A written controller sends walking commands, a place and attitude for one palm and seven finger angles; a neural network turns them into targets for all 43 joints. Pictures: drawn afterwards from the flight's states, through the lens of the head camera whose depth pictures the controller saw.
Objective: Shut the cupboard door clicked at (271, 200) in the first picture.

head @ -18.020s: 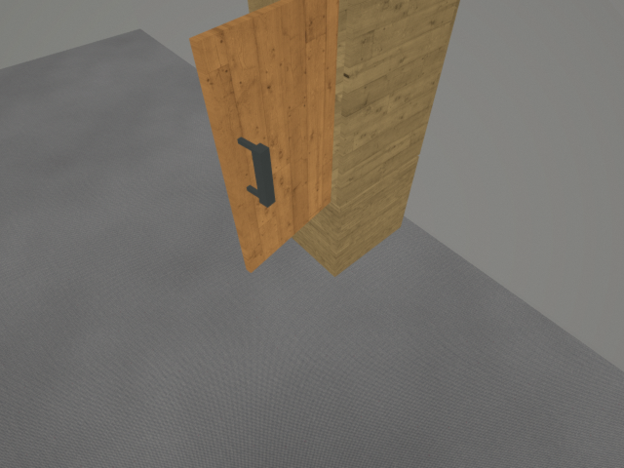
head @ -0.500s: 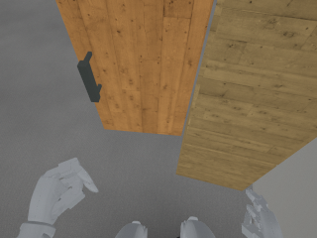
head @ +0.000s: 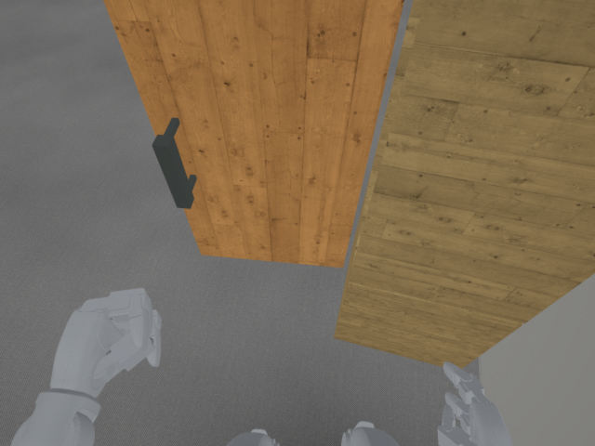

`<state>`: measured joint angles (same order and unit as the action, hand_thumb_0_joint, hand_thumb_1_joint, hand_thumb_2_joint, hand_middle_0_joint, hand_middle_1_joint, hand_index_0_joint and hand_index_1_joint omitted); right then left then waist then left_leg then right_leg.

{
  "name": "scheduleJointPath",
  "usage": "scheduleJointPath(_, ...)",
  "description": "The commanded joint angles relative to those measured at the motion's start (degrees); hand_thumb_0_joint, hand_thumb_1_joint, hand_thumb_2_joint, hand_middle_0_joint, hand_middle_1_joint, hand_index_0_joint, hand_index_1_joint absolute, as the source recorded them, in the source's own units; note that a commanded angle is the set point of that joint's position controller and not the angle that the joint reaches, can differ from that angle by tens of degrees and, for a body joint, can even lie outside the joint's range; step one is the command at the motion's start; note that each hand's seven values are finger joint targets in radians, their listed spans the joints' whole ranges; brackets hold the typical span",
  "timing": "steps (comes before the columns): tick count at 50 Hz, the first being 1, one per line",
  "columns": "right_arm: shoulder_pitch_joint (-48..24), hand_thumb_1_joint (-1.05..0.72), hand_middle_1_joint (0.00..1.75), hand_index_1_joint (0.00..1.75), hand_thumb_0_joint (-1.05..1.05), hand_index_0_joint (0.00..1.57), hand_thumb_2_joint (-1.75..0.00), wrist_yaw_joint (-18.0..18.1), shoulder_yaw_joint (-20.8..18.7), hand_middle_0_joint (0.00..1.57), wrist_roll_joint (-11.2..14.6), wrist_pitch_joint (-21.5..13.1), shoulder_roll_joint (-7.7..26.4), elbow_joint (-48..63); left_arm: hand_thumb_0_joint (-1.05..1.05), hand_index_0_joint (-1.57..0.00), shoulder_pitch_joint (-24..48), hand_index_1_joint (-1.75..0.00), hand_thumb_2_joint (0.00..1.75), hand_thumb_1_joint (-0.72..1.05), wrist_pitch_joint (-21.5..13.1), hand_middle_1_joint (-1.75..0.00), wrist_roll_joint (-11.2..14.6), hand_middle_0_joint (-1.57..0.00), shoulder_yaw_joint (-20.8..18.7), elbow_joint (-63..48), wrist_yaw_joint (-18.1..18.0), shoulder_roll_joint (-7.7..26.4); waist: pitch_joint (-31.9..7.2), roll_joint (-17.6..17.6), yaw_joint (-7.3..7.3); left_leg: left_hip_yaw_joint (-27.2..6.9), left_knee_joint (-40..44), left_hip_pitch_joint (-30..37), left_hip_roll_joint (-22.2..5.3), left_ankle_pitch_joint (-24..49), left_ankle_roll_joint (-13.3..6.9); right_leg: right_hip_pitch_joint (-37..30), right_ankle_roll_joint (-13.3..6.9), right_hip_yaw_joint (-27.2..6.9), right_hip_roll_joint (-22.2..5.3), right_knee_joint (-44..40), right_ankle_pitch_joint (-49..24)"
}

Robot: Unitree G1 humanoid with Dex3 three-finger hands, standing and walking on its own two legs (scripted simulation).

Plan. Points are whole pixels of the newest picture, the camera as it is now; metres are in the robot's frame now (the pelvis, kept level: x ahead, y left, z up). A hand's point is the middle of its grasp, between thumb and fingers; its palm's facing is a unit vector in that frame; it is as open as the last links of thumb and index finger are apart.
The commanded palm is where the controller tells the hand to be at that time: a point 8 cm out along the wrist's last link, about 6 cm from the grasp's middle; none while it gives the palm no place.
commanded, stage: raise the hand and make a fist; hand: left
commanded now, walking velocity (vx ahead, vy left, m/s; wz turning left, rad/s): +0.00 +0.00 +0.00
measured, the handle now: (179, 164) +0.51 +0.23 +0.06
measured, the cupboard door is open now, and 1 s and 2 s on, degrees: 99 99 99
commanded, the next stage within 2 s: bring the fist close to the handle in 0.34 s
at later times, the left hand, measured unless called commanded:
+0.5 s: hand (157, 349) +0.22 +0.18 +0.06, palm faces -0.04 -1.00 -0.05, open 3.1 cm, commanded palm +0.21 +0.23 +0.06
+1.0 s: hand (178, 264) +0.33 +0.18 +0.07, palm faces -0.04 -1.00 -0.04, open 3.1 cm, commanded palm +0.31 +0.23 +0.06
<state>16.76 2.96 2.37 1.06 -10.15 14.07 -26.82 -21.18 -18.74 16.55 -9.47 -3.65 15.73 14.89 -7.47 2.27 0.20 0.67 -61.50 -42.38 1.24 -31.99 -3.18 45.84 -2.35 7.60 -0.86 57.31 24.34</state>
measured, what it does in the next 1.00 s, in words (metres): stands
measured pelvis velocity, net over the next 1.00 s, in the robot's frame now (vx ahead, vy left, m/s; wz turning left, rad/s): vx -0.01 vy -0.01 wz -0.01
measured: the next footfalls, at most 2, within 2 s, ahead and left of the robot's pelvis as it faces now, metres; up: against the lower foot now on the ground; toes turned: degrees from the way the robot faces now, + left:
none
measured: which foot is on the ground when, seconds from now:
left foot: down 0.00-1.00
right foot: down 0.00-1.00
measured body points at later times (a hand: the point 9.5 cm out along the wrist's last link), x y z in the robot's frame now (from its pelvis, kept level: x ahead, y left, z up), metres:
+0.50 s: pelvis -0.01 -0.01 +0.00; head +0.05 -0.01 +0.45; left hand +0.22 +0.23 +0.07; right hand +0.17 -0.24 -0.07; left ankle -0.02 +0.08 -0.67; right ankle +0.04 -0.10 -0.67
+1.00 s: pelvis -0.01 -0.01 +0.01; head +0.06 -0.02 +0.45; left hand +0.32 +0.23 +0.07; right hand +0.12 -0.26 -0.09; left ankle -0.02 +0.08 -0.67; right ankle +0.04 -0.10 -0.67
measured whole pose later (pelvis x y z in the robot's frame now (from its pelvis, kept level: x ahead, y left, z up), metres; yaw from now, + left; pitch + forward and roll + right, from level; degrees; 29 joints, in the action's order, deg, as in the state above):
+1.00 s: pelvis -0.01 -0.01 +0.01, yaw -1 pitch +13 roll -1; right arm 17.1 3.3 1.7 1.2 -7.9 15.4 -31.7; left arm 6.0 -19.1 15.1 -13.2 21.5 15.9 16.2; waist -6.5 1.5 1.9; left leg 2.1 -57.9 -41.8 1.3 -29.6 -2.6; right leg 46.5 -3.0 6.1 -0.7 55.6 22.6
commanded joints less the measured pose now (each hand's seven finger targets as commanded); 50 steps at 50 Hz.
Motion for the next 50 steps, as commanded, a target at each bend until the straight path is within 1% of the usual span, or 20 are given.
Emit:
scheduleJointPath(1,-2.3,-0.9,0.3,0.3,0.0,0.2,-0.9,0.5,-4.0,0.2,0.6,-3.3,7.6,9.2,0.0,-1.3,1.5,-1.5,0.9,0.9,-3.3,-1.5,1.3,-1.3,-4.3,-9.5,0.3,6.1,-10.4,-1.4,-0.2,-4.0,11.6,0.7,-0.6,19.8,3.1,-15.1,0.4,-4.4,0.8,-7.1,-10.8)
scheduleJointPath(2,-2.4,-0.9,0.3,0.3,0.0,0.2,-0.9,0.4,-4.0,0.2,0.5,-3.5,7.5,9.2,0.0,-1.3,1.5,-1.5,0.9,0.9,-3.6,-1.5,1.4,-1.3,-3.8,-9.9,0.5,5.7,-10.5,-0.1,-0.24,-3.8,11.5,1.0,-0.5,19.9,3.1,-15.1,0.4,-4.8,0.7,-7.3,-11.2)
scheduleJointPath(4,-2.5,-0.9,0.3,0.3,0.0,0.2,-0.9,0.3,-4.1,0.2,0.5,-3.5,7.6,9.2,0.0,-1.3,2.0,-1.5,0.9,0.9,-4.2,-1.5,1.1,-1.3,-4.5,-10.4,0.1,6.9,-10.5,-0.5,-0.31,-3.7,11.4,0.6,-0.5,19.7,2.9,-15.5,0.3,-5.0,0.8,-7.2,-10.8)
scheduleJointPath(7,-2.2,-0.9,0.3,0.3,0.0,0.2,-0.9,0.2,-4.2,0.2,0.4,-3.5,7.5,9.0,0.0,-1.3,2.0,-1.5,0.9,0.9,-5.1,-1.5,1.0,-1.3,-4.1,-10.4,-0.3,6.1,-10.1,0.3,-0.22,-3.7,11.7,1.1,-0.6,19.8,3.2,-14.5,0.3,-4.7,0.7,-7.0,-10.8)
scheduleJointPath(9,-2.2,-0.9,0.3,0.3,0.0,0.2,-0.9,0.3,-4.3,0.2,0.2,-3.5,7.5,8.8,0.0,-1.3,2.3,-1.5,0.9,0.9,-5.4,-1.5,0.9,-1.3,-4.8,-10.3,-0.4,7.0,-10.8,-1.2,-0.03,-3.5,11.1,0.4,-0.6,19.6,2.8,-15.2,0.4,-5.2,0.8,-7.0,-11.2)
scheduleJointPath(14,-2.8,-0.9,0.3,0.3,0.0,0.2,-0.9,0.3,-4.2,0.2,0.4,-3.4,7.6,8.8,0.0,-1.3,2.7,-1.5,0.9,0.9,-5.8,-1.5,1.1,-1.3,-4.0,-9.9,-0.1,6.3,-9.7,-0.2,0.03,-3.4,11.2,-0.6,-0.4,16.9,2.6,-14.8,0.3,-5.9,0.6,-7.7,-8.2)
scheduleJointPath(20,-2.7,-0.9,0.3,0.3,0.0,0.2,-0.9,0.4,-4.1,0.2,0.4,-3.3,7.4,8.8,0.0,-1.3,3.0,-1.5,0.9,0.9,-5.5,-1.5,1.2,-1.3,-4.2,-9.7,0.2,6.4,-10.1,-1.7,0.19,-3.1,10.7,-1.4,-0.3,15.5,2.3,-15.5,0.6,-6.7,0.2,-8.5,-6.7)
scheduleJointPath(22,-3.1,-0.9,0.3,0.3,0.0,0.2,-0.9,0.5,-4.0,0.2,0.5,-3.2,7.4,8.9,0.0,-1.3,3.4,-1.5,0.9,0.9,-5.4,-1.5,1.3,-1.3,-3.7,-9.5,0.4,6.1,-9.1,-0.9,0.36,-3.1,10.6,-1.8,-0.3,14.4,2.2,-14.8,0.6,-7.1,0.2,-9.0,-5.2)
scheduleJointPath(24,-3.1,-0.9,0.3,0.3,0.0,0.2,-0.9,0.9,-3.7,0.2,0.4,-3.1,7.9,7.8,0.0,-1.3,10.8,-1.5,0.9,0.9,-5.7,-1.5,0.7,-1.3,-4.0,-8.7,0.0,7.6,-7.4,-0.6,1.77,-3.5,10.0,-2.4,-0.6,12.4,2.1,-12.1,0.6,-6.7,0.5,-8.5,-3.0)
scheduleJointPath(27,-3.2,-0.9,0.3,0.3,0.0,0.2,-0.9,1.4,-3.7,0.2,0.5,-3.5,7.9,6.5,0.0,-1.3,18.4,-1.5,0.9,0.9,-5.9,-1.5,0.6,-1.3,-3.6,-6.3,-0.1,7.3,-8.8,0.6,2.13,-3.9,10.1,-1.5,-0.6,11.2,2.2,-11.0,0.6,-6.6,0.4,-8.2,-2.1)
scheduleJointPath(30,-2.7,-0.9,0.3,0.3,0.0,0.2,-0.9,1.5,-3.6,0.2,0.6,-3.6,7.9,6.1,0.0,-1.3,19.3,-1.5,0.9,0.9,-4.7,-1.5,0.7,-1.3,-4.2,-3.7,0.4,7.8,-12.6,0.7,1.17,-3.6,10.6,-0.8,-0.4,13.4,2.1,-14.3,0.6,-6.9,0.3,-8.1,-5.0)
scheduleJointPath(32,-2.7,-0.9,0.3,0.3,0.0,0.2,-0.9,1.5,-3.4,0.2,0.8,-3.3,8.2,5.6,0.0,-1.3,23.0,-1.5,0.9,0.9,-3.5,-1.5,0.2,-1.3,-3.1,-1.0,0.6,7.3,-11.6,-0.2,1.72,-3.7,11.2,-0.7,-0.4,14.1,2.2,-14.1,0.8,-6.5,0.3,-8.2,-6.3)
scheduleJointPath(35,-2.3,-0.9,0.3,0.3,0.0,0.2,-0.9,1.5,-3.4,0.2,0.8,-2.7,8.3,5.2,0.0,-1.3,26.4,-1.5,0.9,0.9,-1.9,-1.5,-0.4,-1.3,-4.7,2.9,0.1,8.8,-12.2,-0.4,1.13,-3.7,11.9,-0.6,-0.5,15.3,2.2,-15.0,0.7,-6.3,0.2,-7.9,-7.8)
scheduleJointPath(36,-2.4,-0.9,0.3,0.3,0.0,0.2,-0.9,1.4,-3.3,0.2,0.7,-2.5,8.2,5.0,0.0,-1.3,28.9,-1.5,0.9,0.9,-1.5,-1.5,-0.4,-1.3,-4.0,3.9,0.0,8.0,-11.9,-0.6,1.51,-3.6,12.1,-0.4,-0.5,15.4,2.2,-14.9,0.8,-6.2,0.2,-8.1,-8.3)
scheduleJointPath(39,-1.8,-0.9,0.3,0.3,0.0,0.2,-0.9,1.3,-3.5,0.2,0.6,-1.9,8.4,4.8,0.0,-1.3,30.0,-1.5,0.9,0.9,-1.7,-1.5,-0.2,-1.3,-7.5,7.0,-0.7,10.7,-14.4,-0.9,0.14,-3.3,12.6,0.1,-0.5,17.9,2.4,-17.8,0.6,-6.4,0.1,-7.8,-11.3)
scheduleJointPath(41,-1.6,-0.9,0.3,0.3,0.0,0.2,-0.9,1.0,-3.5,0.2,0.5,-1.6,8.1,4.5,0.0,-1.3,33.1,-1.5,0.9,0.9,-2.2,-1.5,-0.4,-1.3,-6.0,8.2,-0.6,9.1,-15.0,-1.2,0.69,-3.0,12.7,0.6,-0.5,19.3,2.5,-18.1,0.7,-6.4,0.0,-7.5,-13.6)
scheduleJointPath(44,-1.0,-0.9,0.3,0.3,0.0,0.2,-0.9,0.9,-3.7,0.2,0.4,-0.8,8.5,3.8,0.0,-1.3,34.3,-1.5,0.9,0.9,-3.1,-1.5,-0.4,-1.3,-8.4,12.1,-0.6,11.4,-14.3,-2.9,0.35,-2.6,12.8,-0.7,-0.6,19.1,2.3,-19.2,0.8,-7.0,0.0,-7.9,-14.0)
scheduleJointPath(45,-1.0,-0.9,0.3,0.3,0.0,0.2,-0.9,0.8,-3.8,0.2,0.5,-0.6,8.5,3.6,0.0,-1.3,35.3,-1.5,0.9,0.9,-3.6,-1.5,-0.6,-1.3,-8.5,12.5,-0.4,11.5,-14.8,-1.6,0.36,-2.3,12.9,-0.4,-0.5,19.5,2.3,-19.4,0.7,-7.3,-0.2,-7.9,-14.6)
scheduleJointPath(49,-0.5,-0.9,0.3,0.3,0.0,0.2,-0.9,0.7,-3.8,0.2,0.5,0.1,8.8,2.6,0.0,-1.3,41.6,-1.5,0.9,0.9,-4.6,-1.5,-0.6,-1.3,-7.1,16.0,0.6,10.8,-14.0,-0.7,1.43,-2.3,13.0,-0.1,-0.6,18.8,2.2,-17.7,0.7,-7.3,-0.1,-8.1,-14.1)
scheduleJointPath(50,-0.2,-0.9,0.3,0.3,0.0,0.2,-0.9,0.8,-4.0,0.2,0.7,0.3,8.9,2.0,0.0,-1.3,43.9,-1.5,0.9,0.9,-4.8,-1.5,-0.8,-1.3,-8.2,17.5,0.7,12.3,-13.9,-1.1,1.71,-2.4,13.2,-0.2,-0.8,17.9,2.3,-17.1,0.7,-7.3,-0.1,-8.2,-13.1)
